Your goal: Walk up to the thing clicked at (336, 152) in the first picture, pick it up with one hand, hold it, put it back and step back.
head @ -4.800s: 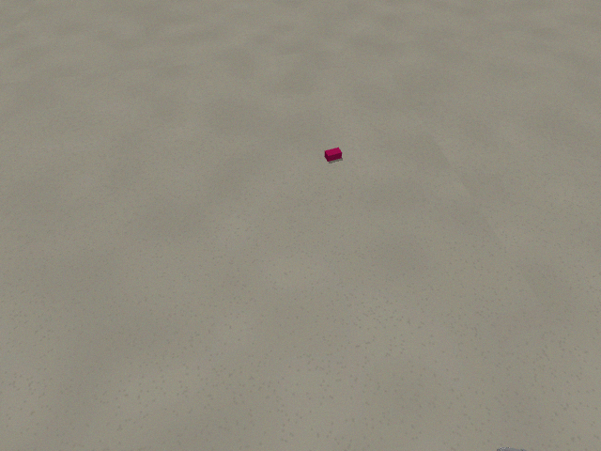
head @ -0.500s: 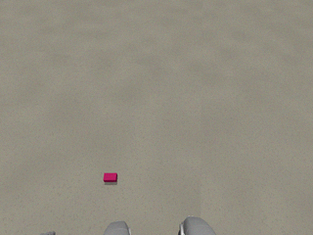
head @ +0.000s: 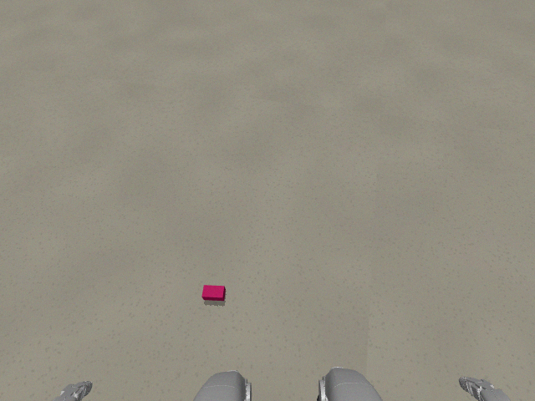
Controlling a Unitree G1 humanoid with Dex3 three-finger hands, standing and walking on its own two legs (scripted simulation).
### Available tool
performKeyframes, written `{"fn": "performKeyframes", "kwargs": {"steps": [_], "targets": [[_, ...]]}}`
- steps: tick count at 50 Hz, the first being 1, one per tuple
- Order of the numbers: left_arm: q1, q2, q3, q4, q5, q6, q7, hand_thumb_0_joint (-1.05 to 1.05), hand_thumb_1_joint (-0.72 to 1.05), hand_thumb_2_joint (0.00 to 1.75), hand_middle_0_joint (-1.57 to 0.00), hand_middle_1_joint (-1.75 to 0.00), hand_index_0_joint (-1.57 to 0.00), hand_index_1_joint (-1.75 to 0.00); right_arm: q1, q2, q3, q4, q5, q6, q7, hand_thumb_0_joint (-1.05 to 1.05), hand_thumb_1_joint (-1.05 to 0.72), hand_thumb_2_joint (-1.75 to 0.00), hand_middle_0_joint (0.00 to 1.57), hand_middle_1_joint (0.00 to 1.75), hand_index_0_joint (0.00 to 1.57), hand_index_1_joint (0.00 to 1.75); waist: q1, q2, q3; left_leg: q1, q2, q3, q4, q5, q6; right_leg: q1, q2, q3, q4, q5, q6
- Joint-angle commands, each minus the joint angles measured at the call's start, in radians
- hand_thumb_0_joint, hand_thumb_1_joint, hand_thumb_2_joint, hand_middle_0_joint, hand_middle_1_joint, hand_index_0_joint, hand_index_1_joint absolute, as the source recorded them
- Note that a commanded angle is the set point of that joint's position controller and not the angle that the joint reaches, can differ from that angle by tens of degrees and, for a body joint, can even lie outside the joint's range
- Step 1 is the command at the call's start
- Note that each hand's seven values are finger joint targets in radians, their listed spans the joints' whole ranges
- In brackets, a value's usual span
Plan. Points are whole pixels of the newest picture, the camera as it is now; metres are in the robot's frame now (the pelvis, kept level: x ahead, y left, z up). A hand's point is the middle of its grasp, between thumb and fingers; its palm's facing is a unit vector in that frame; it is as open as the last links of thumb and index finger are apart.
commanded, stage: walk up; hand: left
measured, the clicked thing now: (214, 293) +0.50 +0.24 -0.72
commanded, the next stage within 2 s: stand in 1.54 s
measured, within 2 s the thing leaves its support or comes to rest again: neither
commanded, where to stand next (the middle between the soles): +0.09 +0.03 m, yaw -2 degrees
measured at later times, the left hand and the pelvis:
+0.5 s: hand out of the picture +0.08 +0.29 -0.13, palm faces -0.04 -0.93 -0.38, open 7.4 cm; pelvis +0.01 +0.02 +0.03, yaw -1 degrees
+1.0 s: hand out of the picture +0.12 +0.26 -0.11, palm faces -0.07 -0.92 -0.37, open 7.4 cm; pelvis +0.02 +0.01 +0.04, yaw -2 degrees
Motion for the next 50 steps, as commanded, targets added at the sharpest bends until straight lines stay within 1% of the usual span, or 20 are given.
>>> {"fn": "performKeyframes", "kwargs": {"steps": [1, 2, 3, 4, 5, 6, 7, 8, 9, 11, 12, 14, 17, 19, 24, 31, 40, 46, 47, 50], "targets": [[-0.029, 0.311, 0.071, -0.064, 0.014, -0.034, 0.014, 0.00, 0.90, 0.90, -0.20, -0.30, -0.20, -0.30, -0.019, -0.210, -0.051, -0.057, -0.003, -0.018, -0.020, 0.00, -0.90, -0.90, 0.20, 0.30, 0.20, 0.30, -0.002, -0.163, -0.151, -0.052, 0.016, -0.067, 0.063, -0.157, 0.028, 0.116, -0.345, 0.451, -0.314, 0.233, -0.271], [-0.047, 0.293, 0.061, -0.066, 0.012, -0.033, 0.013, 0.00, 0.90, 0.90, -0.20, -0.30, -0.20, -0.30, -0.020, -0.207, -0.052, -0.050, 0.002, -0.023, -0.014, 0.00, -0.90, -0.90, 0.20, 0.30, 0.20, 0.30, -0.006, -0.154, -0.148, -0.034, 0.013, -0.054, 0.005, -0.130, 0.031, 0.110, -0.293, 0.361, -0.290, 0.229, -0.236], [-0.081, 0.281, 0.052, -0.071, 0.014, -0.028, 0.010, 0.00, 0.90, 0.90, -0.20, -0.30, -0.20, -0.30, 0.012, -0.195, -0.052, -0.027, 0.003, -0.031, -0.011, 0.00, -0.90, -0.90, 0.20, 0.30, 0.20, 0.30, -0.027, -0.178, -0.145, 0.059, 0.014, -0.035, -0.108, -0.015, 0.036, 0.046, -0.243, 0.284, -0.258, 0.209, -0.182], [-0.098, 0.248, 0.041, -0.074, 0.010, -0.023, 0.004, 0.00, 0.90, 0.90, -0.20, -0.30, -0.20, -0.30, 0.054, -0.194, -0.052, -0.001, 0.002, -0.041, -0.011, 0.00, -0.90, -0.90, 0.20, 0.30, 0.20, 0.30, -0.052, -0.166, -0.157, 0.174, 0.021, -0.046, -0.248, 0.143, 0.044, -0.013, -0.185, 0.190, -0.193, 0.265, -0.126], [-0.090, 0.191, 0.025, -0.076, 0.004, -0.018, -0.002, 0.00, 0.90, 0.90, -0.20, -0.30, -0.20, -0.30, 0.063, -0.233, -0.061, 0.008, -0.009, -0.051, -0.015, 0.00, -0.90, -0.90, 0.20, 0.30, 0.20, 0.30, -0.047, -0.038, -0.183, 0.220, 0.114, -0.209, -0.350, 0.231, 0.080, -0.053, -0.093, 0.093, -0.069, 0.237, -0.058], [-0.061, 0.162, 0.017, -0.065, -0.005, -0.006, -0.003, 0.00, 0.90, 0.90, -0.20, -0.30, -0.20, -0.30, -0.017, -0.272, -0.062, -0.017, -0.011, -0.056, -0.014, 0.00, -0.90, -0.90, 0.20, 0.30, 0.20, 0.30, -0.008, 0.054, -0.168, 0.168, 0.223, -0.364, -0.428, 0.086, 0.147, -0.076, 0.003, 0.006, -0.024, 0.002, -0.020], [-0.060, 0.204, 0.031, -0.042, -0.001, -0.003, 0.000, 0.00, 0.90, 0.90, -0.20, -0.30, -0.20, -0.30, -0.040, -0.287, -0.062, -0.016, -0.002, -0.056, -0.010, 0.00, -0.90, -0.90, 0.20, 0.30, 0.20, 0.30, -0.009, 0.045, -0.153, 0.110, 0.265, -0.386, -0.417, 0.101, 0.204, -0.011, 0.007, 0.014, 0.000, -0.160, -0.027], [-0.050, 0.197, 0.028, -0.028, -0.002, -0.003, -0.004, 0.00, 0.90, 0.90, -0.20, -0.30, -0.20, -0.30, -0.062, -0.267, -0.056, -0.017, -0.007, -0.055, -0.009, 0.00, -0.90, -0.90, 0.20, 0.30, 0.20, 0.30, 0.007, 0.028, -0.135, 0.078, 0.240, -0.337, -0.406, 0.135, 0.199, 0.026, 0.002, 0.023, -0.010, -0.164, -0.030], [-0.031, 0.174, 0.024, -0.018, -0.005, -0.008, -0.007, 0.00, 0.90, 0.90, -0.20, -0.30, -0.20, -0.30, -0.097, -0.245, -0.044, -0.019, -0.005, -0.054, -0.012, 0.00, -0.90, -0.90, 0.20, 0.30, 0.20, 0.30, 0.026, 0.030, -0.127, 0.080, 0.198, -0.259, -0.378, 0.198, 0.167, 0.061, -0.004, 0.023, -0.093, -0.076, -0.035], [0.003, 0.184, 0.023, 0.015, -0.009, -0.023, -0.005, 0.00, 0.90, 0.90, -0.20, -0.30, -0.20, -0.30, -0.145, -0.213, -0.029, -0.015, 0.002, -0.049, -0.012, 0.00, -0.90, -0.90, 0.20, 0.30, 0.20, 0.30, 0.048, 0.060, -0.144, 0.051, 0.121, -0.138, -0.317, 0.304, 0.085, 0.171, -0.030, 0.053, -0.213, 0.178, -0.039], [-0.007, 0.205, 0.025, 0.016, -0.007, -0.024, -0.005, 0.00, 0.90, 0.90, -0.20, -0.30, -0.20, -0.30, -0.132, -0.210, -0.027, -0.009, 0.004, -0.045, -0.012, 0.00, -0.90, -0.90, 0.20, 0.30, 0.20, 0.30, 0.033, 0.042, -0.161, 0.071, 0.093, -0.115, -0.307, 0.273, 0.064, 0.173, -0.054, 0.097, -0.232, 0.230, -0.052], [-0.068, 0.216, 0.021, 0.013, -0.003, -0.020, -0.008, 0.00, 0.90, 0.90, -0.20, -0.30, -0.20, -0.30, -0.097, -0.202, -0.027, 0.015, 0.003, -0.039, -0.013, 0.00, -0.90, -0.90, 0.20, 0.30, 0.20, 0.30, -0.002, 0.018, -0.157, 0.105, 0.083, -0.115, -0.357, 0.153, 0.050, 0.143, -0.078, 0.120, -0.238, 0.195, -0.062], [-0.073, 0.182, 0.003, 0.027, -0.010, -0.011, -0.009, 0.00, 0.90, 0.90, -0.20, -0.30, -0.20, -0.30, -0.143, -0.218, -0.031, 0.029, -0.002, -0.040, -0.012, 0.00, -0.90, -0.90, 0.20, 0.30, 0.20, 0.30, 0.013, 0.046, -0.138, 0.126, 0.122, -0.145, -0.422, 0.145, 0.070, 0.134, -0.032, 0.053, -0.238, 0.163, -0.040], [-0.069, 0.178, 0.001, 0.049, -0.009, -0.011, -0.012, 0.00, 0.90, 0.90, -0.20, -0.30, -0.20, -0.30, -0.157, -0.205, -0.026, 0.036, 0.000, -0.038, -0.009, 0.00, -0.90, -0.90, 0.20, 0.30, 0.20, 0.30, 0.019, 0.046, -0.120, 0.110, 0.120, -0.143, -0.453, 0.103, 0.064, 0.157, -0.030, 0.063, -0.270, 0.137, -0.039], [-0.083, 0.192, 0.003, 0.066, -0.006, -0.015, -0.012, 0.00, 0.90, 0.90, -0.20, -0.30, -0.20, -0.30, -0.161, -0.194, -0.023, 0.051, 0.003, -0.039, -0.008, 0.00, -0.90, -0.90, 0.20, 0.30, 0.20, 0.30, 0.009, 0.004, -0.156, 0.195, 0.097, -0.086, -0.445, 0.212, 0.041, 0.180, -0.070, 0.090, -0.318, 0.283, -0.036], [-0.109, 0.185, 0.005, 0.078, 0.001, -0.017, -0.012, 0.00, 0.90, 0.90, -0.20, -0.30, -0.20, -0.30, -0.155, -0.181, -0.028, 0.067, 0.009, -0.035, -0.006, 0.00, -0.90, -0.90, 0.20, 0.30, 0.20, 0.30, -0.002, -0.052, -0.183, 0.269, 0.080, -0.043, -0.442, 0.285, 0.028, 0.193, -0.100, 0.120, -0.380, 0.344, -0.038], [-0.130, 0.173, 0.010, 0.077, 0.005, -0.010, -0.013, 0.00, 0.90, 0.90, -0.20, -0.30, -0.20, -0.30, -0.150, -0.171, -0.030, 0.080, 0.003, -0.031, -0.002, 0.00, -0.90, -0.90, 0.20, 0.30, 0.20, 0.30, -0.001, -0.063, -0.163, 0.283, 0.082, -0.040, -0.487, 0.269, 0.021, 0.185, -0.097, 0.124, -0.422, 0.270, -0.034], [-0.133, 0.170, 0.016, 0.072, 0.008, -0.008, -0.015, 0.00, 0.90, 0.90, -0.20, -0.30, -0.20, -0.30, -0.133, -0.172, -0.026, 0.084, 0.002, -0.034, -0.002, 0.00, -0.90, -0.90, 0.20, 0.30, 0.20, 0.30, 0.003, -0.057, -0.169, 0.286, 0.083, -0.038, -0.492, 0.280, 0.018, 0.200, -0.097, 0.127, -0.431, 0.274, -0.035], [-0.149, 0.171, 0.017, 0.067, 0.009, -0.006, -0.016, 0.00, 0.90, 0.90, -0.20, -0.30, -0.20, -0.30, -0.127, -0.177, -0.028, 0.085, 0.000, -0.034, -0.003, 0.00, -0.90, -0.90, 0.20, 0.30, 0.20, 0.30, -0.006, -0.058, -0.160, 0.266, 0.081, -0.040, -0.501, 0.262, 0.017, 0.207, -0.093, 0.123, -0.433, 0.270, -0.034], [-0.139, 0.163, 0.016, 0.070, 0.008, -0.002, -0.017, 0.00, 0.90, 0.90, -0.20, -0.30, -0.20, -0.30, -0.129, -0.182, -0.028, 0.087, -0.001, -0.037, -0.004, 0.00, -0.90, -0.90, 0.20, 0.30, 0.20, 0.30, 0.004, -0.031, -0.146, 0.247, 0.088, -0.052, -0.524, 0.237, 0.021, 0.216, -0.081, 0.112, -0.419, 0.260, -0.031]]}}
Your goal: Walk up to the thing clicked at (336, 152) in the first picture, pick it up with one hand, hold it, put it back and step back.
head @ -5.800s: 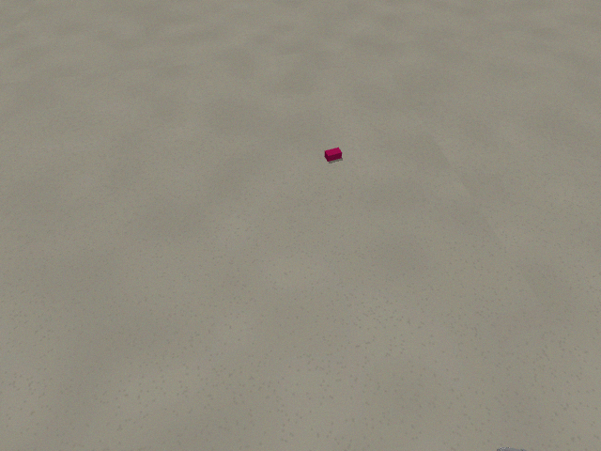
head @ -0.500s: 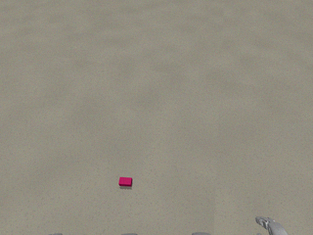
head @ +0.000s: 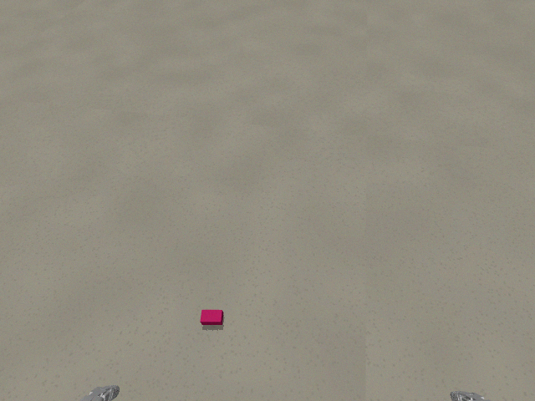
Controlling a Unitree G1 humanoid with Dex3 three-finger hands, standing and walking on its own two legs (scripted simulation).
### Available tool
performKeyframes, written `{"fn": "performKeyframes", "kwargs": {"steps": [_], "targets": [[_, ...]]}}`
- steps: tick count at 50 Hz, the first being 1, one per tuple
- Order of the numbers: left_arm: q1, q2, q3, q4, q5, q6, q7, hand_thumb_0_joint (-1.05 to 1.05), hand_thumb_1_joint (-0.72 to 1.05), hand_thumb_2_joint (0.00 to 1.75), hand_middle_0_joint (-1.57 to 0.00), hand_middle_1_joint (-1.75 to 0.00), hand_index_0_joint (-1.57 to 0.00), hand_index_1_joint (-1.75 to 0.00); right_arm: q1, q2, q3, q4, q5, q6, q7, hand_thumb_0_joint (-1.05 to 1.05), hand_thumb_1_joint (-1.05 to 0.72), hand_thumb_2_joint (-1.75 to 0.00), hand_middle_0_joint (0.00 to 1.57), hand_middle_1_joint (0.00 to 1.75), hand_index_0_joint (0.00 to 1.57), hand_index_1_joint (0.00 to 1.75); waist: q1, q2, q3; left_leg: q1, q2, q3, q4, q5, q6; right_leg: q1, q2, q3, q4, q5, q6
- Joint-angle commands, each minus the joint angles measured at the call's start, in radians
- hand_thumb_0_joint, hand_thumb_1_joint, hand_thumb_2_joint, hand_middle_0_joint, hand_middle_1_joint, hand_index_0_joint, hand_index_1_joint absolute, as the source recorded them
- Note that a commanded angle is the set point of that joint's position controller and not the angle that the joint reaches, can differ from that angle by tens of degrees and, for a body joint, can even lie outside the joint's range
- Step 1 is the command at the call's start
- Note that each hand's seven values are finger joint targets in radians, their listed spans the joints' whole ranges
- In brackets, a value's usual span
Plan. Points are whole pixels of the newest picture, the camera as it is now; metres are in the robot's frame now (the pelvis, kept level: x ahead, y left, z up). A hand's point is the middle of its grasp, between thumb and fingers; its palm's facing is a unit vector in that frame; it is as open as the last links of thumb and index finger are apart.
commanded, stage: walk up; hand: left
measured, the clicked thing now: (212, 317) +0.48 +0.25 -0.76
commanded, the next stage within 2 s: stand in 0.54 s
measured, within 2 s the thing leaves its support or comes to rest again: neither
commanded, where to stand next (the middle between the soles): +0.07 +0.02 m, yaw +0 degrees
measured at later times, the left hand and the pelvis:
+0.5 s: hand out of the picture +0.10 +0.26 -0.15, palm faces -0.05 -0.93 -0.37, open 7.4 cm; pelvis +0.01 +0.00 +0.00, yaw -1 degrees
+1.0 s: hand out of the picture +0.09 +0.24 -0.15, palm faces -0.04 -0.94 -0.34, open 7.4 cm; pelvis +0.01 -0.01 +0.00, yaw +1 degrees
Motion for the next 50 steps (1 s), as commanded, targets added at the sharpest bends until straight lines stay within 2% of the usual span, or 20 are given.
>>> {"fn": "performKeyframes", "kwargs": {"steps": [1, 10, 21, 26, 27, 30, 37, 45, 50], "targets": [[-0.048, 0.231, 0.052, -0.064, -0.004, -0.020, 0.017, 0.00, 0.90, 0.90, -0.20, -0.30, -0.20, -0.30, -0.058, -0.214, -0.035, -0.071, -0.007, -0.030, -0.013, 0.00, -0.90, -0.90, 0.20, 0.30, 0.20, 0.30, 0.015, -0.014, -0.110, 0.004, 0.104, -0.094, -0.093, 0.062, 0.040, 0.031, -0.073, 0.042, -0.049, 0.116, -0.061], [-0.054, 0.227, 0.052, -0.070, -0.006, -0.018, 0.019, 0.00, 0.90, 0.90, -0.20, -0.30, -0.20, -0.30, -0.037, -0.213, -0.038, -0.078, -0.005, -0.029, -0.015, 0.00, -0.90, -0.90, 0.20, 0.30, 0.20, 0.30, 0.008, -0.018, -0.118, 0.036, 0.099, -0.080, -0.073, 0.134, 0.038, 0.028, -0.076, 0.046, -0.047, 0.185, -0.060], [-0.045, 0.222, 0.051, -0.072, -0.004, -0.018, 0.021, 0.00, 0.90, 0.90, -0.20, -0.30, -0.20, -0.30, -0.032, -0.205, -0.041, -0.088, -0.004, -0.024, -0.015, 0.00, -0.90, -0.90, 0.20, 0.30, 0.20, 0.30, 0.006, -0.025, -0.117, 0.058, 0.102, -0.071, -0.066, 0.141, 0.041, 0.022, -0.076, 0.047, -0.045, 0.194, -0.062], [-0.049, 0.223, 0.050, -0.078, -0.001, -0.019, 0.022, 0.00, 0.90, 0.90, -0.20, -0.30, -0.20, -0.30, -0.034, -0.205, -0.043, -0.091, -0.005, -0.021, -0.013, 0.00, -0.90, -0.90, 0.20, 0.30, 0.20, 0.30, 0.001, -0.022, -0.096, 0.051, 0.097, -0.070, -0.073, 0.102, 0.037, 0.002, -0.077, 0.055, -0.059, 0.164, -0.064], [-0.050, 0.212, 0.043, -0.070, -0.009, -0.014, 0.016, 0.00, 0.90, 0.90, -0.20, -0.30, -0.20, -0.30, -0.041, -0.177, -0.028, -0.084, -0.002, -0.031, -0.016, 0.00, -0.90, -0.90, 0.20, 0.30, 0.20, 0.30, -0.007, -0.062, -0.118, 0.064, 0.119, -0.105, -0.109, 0.148, 0.031, 0.017, -0.071, 0.046, -0.069, 0.161, -0.055], [-0.038, 0.204, 0.042, -0.068, -0.013, -0.010, 0.008, 0.00, 0.90, 0.90, -0.20, -0.30, -0.20, -0.30, -0.053, -0.203, -0.027, -0.075, -0.006, -0.045, -0.021, 0.00, -0.90, -0.90, 0.20, 0.30, 0.20, 0.30, 0.003, -0.008, -0.113, 0.064, 0.118, -0.099, -0.115, 0.197, 0.025, 0.045, -0.071, 0.049, -0.077, 0.181, -0.053], [-0.023, 0.211, 0.043, -0.066, -0.008, -0.009, 0.004, 0.00, 0.90, 0.90, -0.20, -0.30, -0.20, -0.30, -0.049, -0.201, -0.023, -0.059, -0.004, -0.054, -0.026, 0.00, -0.90, -0.90, 0.20, 0.30, 0.20, 0.30, 0.006, 0.004, -0.124, 0.072, 0.122, -0.095, -0.129, 0.221, 0.017, 0.077, -0.080, 0.043, -0.087, 0.208, -0.055], [-0.014, 0.208, 0.041, -0.067, -0.006, -0.011, 0.004, 0.00, 0.90, 0.90, -0.20, -0.30, -0.20, -0.30, -0.040, -0.198, -0.020, -0.050, -0.004, -0.054, -0.028, 0.00, -0.90, -0.90, 0.20, 0.30, 0.20, 0.30, 0.002, -0.005, -0.125, 0.085, 0.120, -0.086, -0.120, 0.217, 0.015, 0.071, -0.088, 0.048, -0.103, 0.228, -0.055], [-0.014, 0.213, 0.041, -0.064, -0.008, -0.011, 0.005, 0.00, 0.90, 0.90, -0.20, -0.30, -0.20, -0.30, -0.044, -0.188, -0.017, -0.049, -0.004, -0.053, -0.026, 0.00, -0.90, -0.90, 0.20, 0.30, 0.20, 0.30, 0.006, -0.025, -0.105, 0.077, 0.119, -0.093, -0.128, 0.193, 0.012, 0.059, -0.083, 0.041, -0.112, 0.202, -0.054]]}}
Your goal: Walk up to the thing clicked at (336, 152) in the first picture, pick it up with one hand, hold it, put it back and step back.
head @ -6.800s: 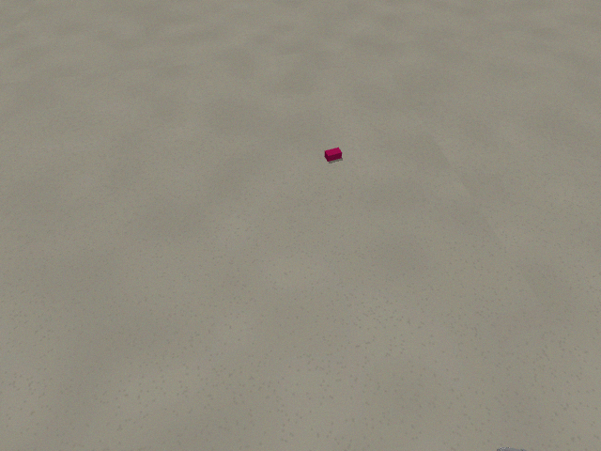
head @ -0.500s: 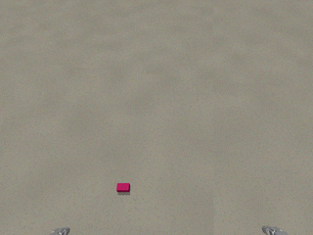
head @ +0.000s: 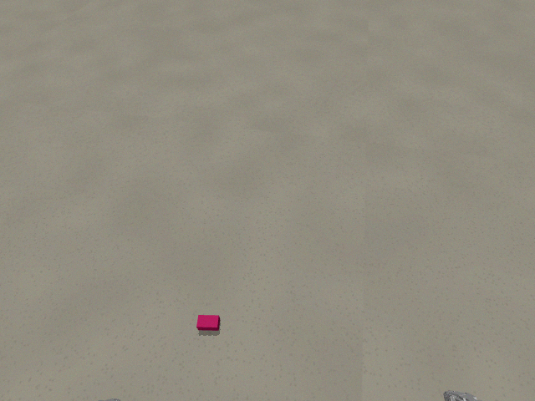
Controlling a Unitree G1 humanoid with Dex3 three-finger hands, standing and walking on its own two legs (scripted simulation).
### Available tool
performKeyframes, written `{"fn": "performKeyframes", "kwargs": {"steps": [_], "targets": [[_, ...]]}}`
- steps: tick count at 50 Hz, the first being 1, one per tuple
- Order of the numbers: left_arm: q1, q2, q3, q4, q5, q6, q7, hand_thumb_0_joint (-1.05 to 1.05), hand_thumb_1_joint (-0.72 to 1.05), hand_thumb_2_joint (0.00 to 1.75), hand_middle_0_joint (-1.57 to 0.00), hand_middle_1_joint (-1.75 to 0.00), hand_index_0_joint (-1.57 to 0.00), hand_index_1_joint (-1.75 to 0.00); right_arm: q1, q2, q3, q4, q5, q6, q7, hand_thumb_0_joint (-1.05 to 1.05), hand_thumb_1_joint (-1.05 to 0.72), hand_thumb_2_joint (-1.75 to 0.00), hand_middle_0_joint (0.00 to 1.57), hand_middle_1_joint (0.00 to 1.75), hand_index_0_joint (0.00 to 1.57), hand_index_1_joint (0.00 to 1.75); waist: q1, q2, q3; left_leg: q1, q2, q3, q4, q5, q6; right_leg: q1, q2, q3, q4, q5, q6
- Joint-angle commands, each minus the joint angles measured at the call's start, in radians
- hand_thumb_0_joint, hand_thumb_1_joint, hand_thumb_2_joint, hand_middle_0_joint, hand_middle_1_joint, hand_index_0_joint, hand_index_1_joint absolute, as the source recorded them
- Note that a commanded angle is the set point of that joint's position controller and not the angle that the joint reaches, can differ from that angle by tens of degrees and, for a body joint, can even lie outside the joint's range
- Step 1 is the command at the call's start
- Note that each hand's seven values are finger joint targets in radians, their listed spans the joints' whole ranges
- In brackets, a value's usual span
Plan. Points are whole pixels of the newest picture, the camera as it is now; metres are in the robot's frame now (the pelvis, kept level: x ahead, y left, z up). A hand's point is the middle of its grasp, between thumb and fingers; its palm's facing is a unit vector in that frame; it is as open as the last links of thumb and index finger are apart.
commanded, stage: stand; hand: left
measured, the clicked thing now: (208, 322) +0.47 +0.25 -0.76
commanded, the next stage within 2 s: none
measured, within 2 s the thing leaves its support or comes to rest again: neither
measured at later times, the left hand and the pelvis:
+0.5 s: hand out of the picture +0.07 +0.24 -0.16, palm faces -0.05 -0.94 -0.35, open 7.4 cm; pelvis +0.00 -0.01 +0.00, yaw +0 degrees
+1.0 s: hand out of the picture +0.07 +0.25 -0.16, palm faces -0.04 -0.94 -0.35, open 7.4 cm; pelvis +0.00 -0.01 +0.00, yaw +0 degrees
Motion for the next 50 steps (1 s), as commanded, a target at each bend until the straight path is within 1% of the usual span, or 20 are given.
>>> {"fn": "performKeyframes", "kwargs": {"steps": [1, 2, 4, 9, 11, 12, 18, 23, 26, 30, 31, 33, 34, 38, 39, 40, 43, 48, 49, 50], "targets": [[-0.054, 0.218, 0.046, -0.061, -0.004, -0.025, 0.017, 0.00, 0.90, 0.90, -0.20, -0.30, -0.20, -0.30, -0.046, -0.212, -0.033, -0.059, -0.004, -0.023, -0.012, 0.00, -0.90, -0.90, 0.20, 0.30, 0.20, 0.30, 0.002, -0.008, -0.082, 0.009, 0.104, -0.074, -0.049, 0.140, 0.027, 0.005, -0.094, 0.062, -0.052, 0.170, -0.042], [-0.052, 0.223, 0.047, -0.060, -0.003, -0.025, 0.018, 0.00, 0.90, 0.90, -0.20, -0.30, -0.20, -0.30, -0.046, -0.213, -0.034, -0.058, -0.004, -0.022, -0.012, 0.00, -0.90, -0.90, 0.20, 0.30, 0.20, 0.30, 0.002, -0.011, -0.086, 0.008, 0.106, -0.080, -0.052, 0.125, 0.026, 0.010, -0.093, 0.061, -0.051, 0.155, -0.042], [-0.048, 0.224, 0.047, -0.061, -0.004, -0.027, 0.018, 0.00, 0.90, 0.90, -0.20, -0.30, -0.20, -0.30, -0.037, -0.215, -0.034, -0.057, -0.004, -0.021, -0.010, 0.00, -0.90, -0.90, 0.20, 0.30, 0.20, 0.30, 0.001, -0.011, -0.097, 0.012, 0.106, -0.078, -0.049, 0.129, 0.030, 0.015, -0.097, 0.064, -0.054, 0.166, -0.044], [-0.045, 0.225, 0.047, -0.060, -0.003, -0.025, 0.017, 0.00, 0.90, 0.90, -0.20, -0.30, -0.20, -0.30, -0.033, -0.217, -0.033, -0.057, -0.005, -0.021, -0.011, 0.00, -0.90, -0.90, 0.20, 0.30, 0.20, 0.30, 0.004, 0.001, -0.090, 0.002, 0.105, -0.080, -0.053, 0.111, 0.027, 0.008, -0.093, 0.061, -0.055, 0.141, -0.045], [-0.053, 0.230, 0.049, -0.060, -0.005, -0.025, 0.016, 0.00, 0.90, 0.90, -0.20, -0.30, -0.20, -0.30, -0.032, -0.210, -0.030, -0.056, -0.006, -0.022, -0.011, 0.00, -0.90, -0.90, 0.20, 0.30, 0.20, 0.30, 0.004, -0.018, -0.081, -0.002, 0.107, -0.082, -0.056, 0.105, 0.025, 0.008, -0.094, 0.064, -0.054, 0.123, -0.048], [-0.042, 0.221, 0.047, -0.058, -0.002, -0.024, 0.016, 0.00, 0.90, 0.90, -0.20, -0.30, -0.20, -0.30, -0.040, -0.223, -0.035, -0.059, -0.006, -0.021, -0.011, 0.00, -0.90, -0.90, 0.20, 0.30, 0.20, 0.30, 0.008, -0.001, -0.094, 0.014, 0.110, -0.083, -0.049, 0.117, 0.030, 0.001, -0.092, 0.061, -0.052, 0.136, -0.047], [-0.047, 0.228, 0.046, -0.060, -0.005, -0.027, 0.016, 0.00, 0.90, 0.90, -0.20, -0.30, -0.20, -0.30, -0.020, -0.214, -0.030, -0.056, -0.006, -0.020, -0.009, 0.00, -0.90, -0.90, 0.20, 0.30, 0.20, 0.30, 0.004, -0.015, -0.078, -0.006, 0.105, -0.082, -0.051, 0.101, 0.027, 0.003, -0.092, 0.063, -0.059, 0.123, -0.047], [-0.038, 0.229, 0.047, -0.059, -0.003, -0.027, 0.017, 0.00, 0.90, 0.90, -0.20, -0.30, -0.20, -0.30, -0.017, -0.218, -0.032, -0.058, -0.005, -0.019, -0.010, 0.00, -0.90, -0.90, 0.20, 0.30, 0.20, 0.30, 0.005, -0.013, -0.090, 0.012, 0.109, -0.084, -0.042, 0.119, 0.032, 0.002, -0.093, 0.065, -0.056, 0.150, -0.049], [-0.040, 0.229, 0.047, -0.058, -0.005, -0.025, 0.017, 0.00, 0.90, 0.90, -0.20, -0.30, -0.20, -0.30, -0.012, -0.214, -0.029, -0.057, -0.006, -0.019, -0.010, 0.00, -0.90, -0.90, 0.20, 0.30, 0.20, 0.30, 0.005, -0.011, -0.066, -0.013, 0.104, -0.085, -0.049, 0.089, 0.028, -0.007, -0.092, 0.065, -0.063, 0.100, -0.048], [-0.047, 0.231, 0.049, -0.061, -0.004, -0.024, 0.015, 0.00, 0.90, 0.90, -0.20, -0.30, -0.20, -0.30, -0.005, -0.214, -0.027, -0.058, -0.006, -0.021, -0.012, 0.00, -0.90, -0.90, 0.20, 0.30, 0.20, 0.30, 0.003, -0.002, -0.080, -0.013, 0.105, -0.084, -0.055, 0.095, 0.027, 0.008, -0.092, 0.065, -0.051, 0.121, -0.051], [-0.037, 0.228, 0.047, -0.059, -0.004, -0.024, 0.014, 0.00, 0.90, 0.90, -0.20, -0.30, -0.20, -0.30, -0.011, -0.216, -0.027, -0.059, -0.007, -0.023, -0.011, 0.00, -0.90, -0.90, 0.20, 0.30, 0.20, 0.30, 0.008, -0.001, -0.081, -0.002, 0.109, -0.086, -0.052, 0.101, 0.028, -0.002, -0.091, 0.065, -0.050, 0.118, -0.052], [-0.042, 0.230, 0.047, -0.061, -0.004, -0.024, 0.014, 0.00, 0.90, 0.90, -0.20, -0.30, -0.20, -0.30, -0.008, -0.217, -0.028, -0.059, -0.005, -0.022, -0.012, 0.00, -0.90, -0.90, 0.20, 0.30, 0.20, 0.30, 0.007, -0.002, -0.086, -0.006, 0.110, -0.087, -0.053, 0.115, 0.029, 0.009, -0.091, 0.063, -0.046, 0.127, -0.053], [-0.033, 0.219, 0.045, -0.061, -0.002, -0.024, 0.014, 0.00, 0.90, 0.90, -0.20, -0.30, -0.20, -0.30, -0.014, -0.224, -0.028, -0.062, -0.006, -0.023, -0.013, 0.00, -0.90, -0.90, 0.20, 0.30, 0.20, 0.30, 0.011, 0.007, -0.091, -0.004, 0.109, -0.083, -0.048, 0.118, 0.031, 0.006, -0.092, 0.062, -0.048, 0.140, -0.051], [-0.035, 0.230, 0.047, -0.062, -0.004, -0.023, 0.014, 0.00, 0.90, 0.90, -0.20, -0.30, -0.20, -0.30, -0.006, -0.219, -0.026, -0.061, -0.005, -0.023, -0.014, 0.00, -0.90, -0.90, 0.20, 0.30, 0.20, 0.30, 0.008, 0.006, -0.088, 0.003, 0.110, -0.082, -0.051, 0.124, 0.030, 0.003, -0.093, 0.064, -0.041, 0.149, -0.053], [-0.032, 0.225, 0.045, -0.059, -0.005, -0.023, 0.014, 0.00, 0.90, 0.90, -0.20, -0.30, -0.20, -0.30, -0.005, -0.217, -0.024, -0.058, -0.005, -0.024, -0.013, 0.00, -0.90, -0.90, 0.20, 0.30, 0.20, 0.30, 0.009, 0.004, -0.073, -0.009, 0.108, -0.086, -0.055, 0.121, 0.027, -0.001, -0.090, 0.060, -0.045, 0.133, -0.050], [-0.037, 0.227, 0.046, -0.060, -0.004, -0.023, 0.014, 0.00, 0.90, 0.90, -0.20, -0.30, -0.20, -0.30, 0.001, -0.220, -0.025, -0.059, -0.006, -0.024, -0.014, 0.00, -0.90, -0.90, 0.20, 0.30, 0.20, 0.30, 0.006, 0.002, -0.086, -0.007, 0.110, -0.081, -0.052, 0.112, 0.032, 0.011, -0.097, 0.068, -0.044, 0.143, -0.054], [-0.032, 0.226, 0.045, -0.061, -0.003, -0.023, 0.015, 0.00, 0.90, 0.90, -0.20, -0.30, -0.20, -0.30, -0.005, -0.223, -0.028, -0.062, -0.005, -0.024, -0.014, 0.00, -0.90, -0.90, 0.20, 0.30, 0.20, 0.30, 0.009, -0.008, -0.093, 0.005, 0.112, -0.085, -0.047, 0.148, 0.032, 0.006, -0.093, 0.060, -0.038, 0.153, -0.053], [-0.030, 0.225, 0.044, -0.064, -0.002, -0.023, 0.014, 0.00, 0.90, 0.90, -0.20, -0.30, -0.20, -0.30, -0.001, -0.219, -0.025, -0.064, -0.007, -0.025, -0.014, 0.00, -0.90, -0.90, 0.20, 0.30, 0.20, 0.30, 0.007, 0.001, -0.089, -0.004, 0.109, -0.078, -0.049, 0.141, 0.031, 0.012, -0.096, 0.063, -0.038, 0.176, -0.053], [-0.032, 0.228, 0.045, -0.062, -0.006, -0.022, 0.015, 0.00, 0.90, 0.90, -0.20, -0.30, -0.20, -0.30, -0.001, -0.217, -0.024, -0.062, -0.005, -0.025, -0.014, 0.00, -0.90, -0.90, 0.20, 0.30, 0.20, 0.30, 0.008, 0.000, -0.073, -0.010, 0.108, -0.084, -0.056, 0.137, 0.028, 0.007, -0.093, 0.062, -0.039, 0.160, -0.053], [-0.030, 0.225, 0.045, -0.064, -0.003, -0.023, 0.015, 0.00, 0.90, 0.90, -0.20, -0.30, -0.20, -0.30, -0.005, -0.226, -0.027, -0.065, -0.006, -0.024, -0.014, 0.00, -0.90, -0.90, 0.20, 0.30, 0.20, 0.30, 0.010, 0.002, -0.086, 0.001, 0.111, -0.080, -0.049, 0.133, 0.032, 0.007, -0.093, 0.060, -0.038, 0.158, -0.051]]}}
